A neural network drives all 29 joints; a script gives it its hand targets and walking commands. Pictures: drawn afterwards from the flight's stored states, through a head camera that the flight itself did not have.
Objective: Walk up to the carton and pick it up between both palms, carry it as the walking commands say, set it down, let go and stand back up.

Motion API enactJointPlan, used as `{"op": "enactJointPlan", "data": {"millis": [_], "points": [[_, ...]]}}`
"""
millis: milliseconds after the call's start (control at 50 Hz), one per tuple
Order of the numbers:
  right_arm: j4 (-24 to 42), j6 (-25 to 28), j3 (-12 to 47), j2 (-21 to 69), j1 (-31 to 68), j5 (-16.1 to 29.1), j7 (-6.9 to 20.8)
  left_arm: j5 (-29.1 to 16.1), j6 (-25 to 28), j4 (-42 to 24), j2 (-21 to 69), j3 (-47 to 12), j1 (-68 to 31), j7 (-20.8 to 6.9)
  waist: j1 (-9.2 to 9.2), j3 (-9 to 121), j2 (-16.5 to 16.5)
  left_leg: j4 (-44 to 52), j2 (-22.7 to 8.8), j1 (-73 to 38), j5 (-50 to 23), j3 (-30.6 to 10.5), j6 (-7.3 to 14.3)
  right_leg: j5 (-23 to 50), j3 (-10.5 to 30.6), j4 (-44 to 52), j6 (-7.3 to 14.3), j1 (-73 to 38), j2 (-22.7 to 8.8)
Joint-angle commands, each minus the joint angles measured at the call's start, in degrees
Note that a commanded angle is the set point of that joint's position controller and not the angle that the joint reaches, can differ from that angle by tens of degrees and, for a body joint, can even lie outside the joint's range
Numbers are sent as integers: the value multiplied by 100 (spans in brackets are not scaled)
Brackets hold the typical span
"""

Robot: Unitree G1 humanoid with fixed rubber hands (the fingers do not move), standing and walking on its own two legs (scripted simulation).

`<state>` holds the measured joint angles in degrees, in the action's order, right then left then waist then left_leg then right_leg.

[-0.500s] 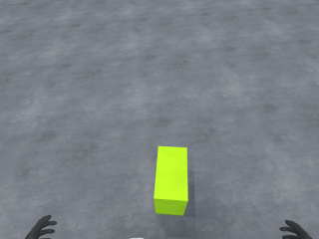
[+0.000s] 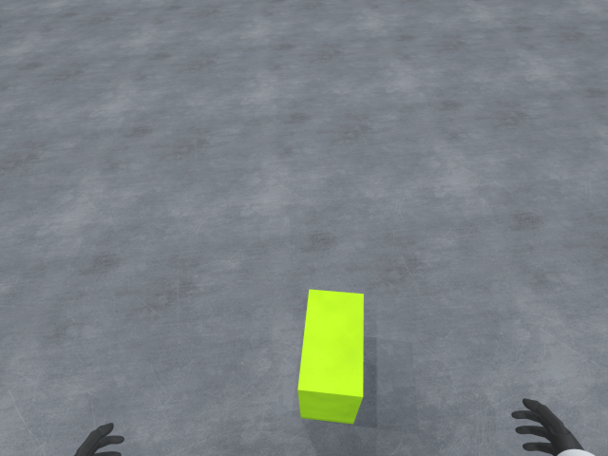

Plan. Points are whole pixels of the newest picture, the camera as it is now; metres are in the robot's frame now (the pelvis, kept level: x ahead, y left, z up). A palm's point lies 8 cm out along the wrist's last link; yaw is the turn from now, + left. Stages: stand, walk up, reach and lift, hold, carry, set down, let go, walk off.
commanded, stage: walk up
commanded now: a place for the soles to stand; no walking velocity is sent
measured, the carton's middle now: (331, 357) +0.47 -0.04 -0.63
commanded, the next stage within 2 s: reach and lift in 0.28 s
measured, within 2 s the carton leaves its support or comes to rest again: neither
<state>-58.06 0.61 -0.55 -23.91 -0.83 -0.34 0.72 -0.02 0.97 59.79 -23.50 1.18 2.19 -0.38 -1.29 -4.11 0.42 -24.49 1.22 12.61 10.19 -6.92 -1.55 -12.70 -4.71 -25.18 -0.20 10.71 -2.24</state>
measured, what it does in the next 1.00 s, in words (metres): stands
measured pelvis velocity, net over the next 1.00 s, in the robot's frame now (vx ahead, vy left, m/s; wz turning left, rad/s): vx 0.00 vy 0.00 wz -0.08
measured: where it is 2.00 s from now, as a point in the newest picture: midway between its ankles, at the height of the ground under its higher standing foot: outside the picture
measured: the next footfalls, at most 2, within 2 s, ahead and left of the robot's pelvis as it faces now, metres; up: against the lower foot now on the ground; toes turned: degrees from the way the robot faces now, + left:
none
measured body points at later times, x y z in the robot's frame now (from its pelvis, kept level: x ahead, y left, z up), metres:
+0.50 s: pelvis -0.01 +0.00 -0.01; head +0.07 +0.00 +0.43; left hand +0.19 +0.30 -0.10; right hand +0.15 -0.30 -0.10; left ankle +0.04 +0.14 -0.74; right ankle +0.01 -0.12 -0.74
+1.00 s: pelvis +0.00 +0.00 -0.05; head +0.15 -0.01 +0.38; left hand +0.29 +0.25 -0.15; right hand +0.26 -0.28 -0.15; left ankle +0.04 +0.14 -0.74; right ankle +0.01 -0.12 -0.74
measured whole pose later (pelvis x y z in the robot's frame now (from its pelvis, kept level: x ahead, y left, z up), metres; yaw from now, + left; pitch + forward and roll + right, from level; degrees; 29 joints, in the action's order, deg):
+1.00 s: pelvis +0.00 +0.00 -0.05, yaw -5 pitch +17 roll +0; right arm -37.1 -9.3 -7.7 -14.8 12.8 -1.3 -0.5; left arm 1.3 -8.9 36.4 -15.7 9.7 -11.2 -2.1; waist -0.8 -1.6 -0.2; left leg -48.1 -0.2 45.3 19.9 -2.6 -2.2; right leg -20.8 -0.2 -49.0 -0.3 45.4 -0.6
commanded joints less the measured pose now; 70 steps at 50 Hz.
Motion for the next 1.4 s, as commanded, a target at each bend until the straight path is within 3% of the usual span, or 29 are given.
{"op": "enactJointPlan", "data": {"millis": [0,260,280,300,320,340,400,520,560,700,800,920,1100,1240,1380], "points": [[110,46,-186,-988,152,-7,-16,-1,65,-219,-1063,190,-294,26,73,661,-186,338,-543,-238,-965,-282,233,367,747,718,216,-267,-731],[-20,85,-170,-975,300,-47,-20,2,28,-171,-1024,206,-258,15,0,640,19,760,-671,-187,-694,-305,218,269,689,766,176,-510,-639],[1990,-279,-699,-557,437,-230,313,-115,-366,-2182,-707,510,-1231,-60,165,-342,-247,263,141,245,851,1025,-19,-556,33,29,-84,95,408],[2200,-601,-542,-465,203,-333,385,251,-605,-2776,-760,839,-952,-138,-132,-563,82,424,32,814,1491,956,55,-767,-74,-141,-133,-421,415],[2268,-838,-671,-491,107,-443,424,497,-823,-2693,-754,935,-718,-178,-140,-461,298,556,-62,1103,1815,849,88,-766,-176,-328,-186,-733,484],[2379,-988,-921,-594,-24,-531,438,576,-996,-2720,-673,916,-485,-211,-27,-392,391,606,-96,1184,1874,779,88,-616,-263,-410,-162,-947,557],[2840,-1219,-1213,-627,-112,-602,387,488,-1344,-2945,-338,995,-106,-285,151,-22,240,294,11,881,1425,1004,12,-568,-285,-271,-62,-804,576],[3206,-1424,-895,-338,333,-333,376,524,-1493,-3372,-324,1242,-261,-278,-139,372,-9,-331,114,584,795,1090,-41,-571,67,-463,-183,-311,471],[3215,-1405,-792,-247,512,-246,331,475,-1472,-3327,-337,1292,-393,-269,-214,371,-95,-592,106,835,544,1077,-56,-317,198,-651,-219,-64,465],[2841,-1213,-785,90,516,-239,54,422,-1189,-3030,-250,1287,-533,-250,-60,1750,-85,-1538,182,1362,-1168,973,-167,1793,376,-1526,-297,563,428],[2699,-1009,-769,208,801,-216,-114,319,-949,-2839,-134,1178,-788,-227,23,2335,-169,-1821,252,2028,-1515,911,-182,2669,506,-1889,-316,835,361],[2592,-879,-913,187,1531,-122,-155,141,-862,-2849,24,1044,-1576,-167,84,2840,-127,-2058,226,2364,-1331,852,-164,1963,445,-2052,-268,1601,398],[2336,-996,-963,149,3103,102,-60,11,-1135,-2679,198,1048,-3223,10,63,3197,-38,-2255,161,2623,-231,820,-98,465,306,-2211,-209,2814,410],[1945,-1013,-1121,132,4445,104,-42,-25,-1225,-2278,433,1115,-4508,178,42,3659,-45,-2482,151,2883,228,846,-112,-143,197,-2484,-173,3654,459],[1608,-942,-1268,275,5653,55,-156,-58,-1111,-1949,463,1238,-5819,304,57,4370,-98,-2741,217,3291,261,878,-94,-311,186,-2723,-205,4011,525]]}}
